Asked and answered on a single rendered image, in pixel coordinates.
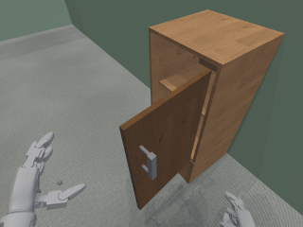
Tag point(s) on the cupboard door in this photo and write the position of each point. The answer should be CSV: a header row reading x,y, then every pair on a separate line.
x,y
167,128

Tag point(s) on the robot right hand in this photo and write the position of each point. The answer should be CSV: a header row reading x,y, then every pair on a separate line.
x,y
240,216

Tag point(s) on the handle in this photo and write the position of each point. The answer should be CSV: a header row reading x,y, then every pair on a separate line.
x,y
152,163

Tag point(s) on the robot left forearm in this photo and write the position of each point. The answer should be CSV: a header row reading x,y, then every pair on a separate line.
x,y
19,219

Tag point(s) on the robot left hand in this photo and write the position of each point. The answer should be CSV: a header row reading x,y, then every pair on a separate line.
x,y
23,194

